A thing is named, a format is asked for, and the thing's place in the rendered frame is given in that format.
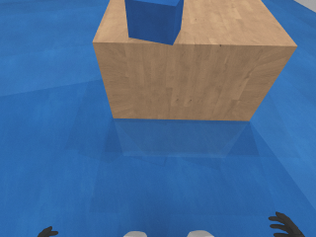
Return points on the pedestal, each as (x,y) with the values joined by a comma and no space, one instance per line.
(223,62)

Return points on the robot right hand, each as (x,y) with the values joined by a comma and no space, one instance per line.
(288,226)

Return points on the robot left hand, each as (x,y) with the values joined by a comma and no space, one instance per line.
(47,232)

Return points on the carton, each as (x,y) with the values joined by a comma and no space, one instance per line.
(154,20)

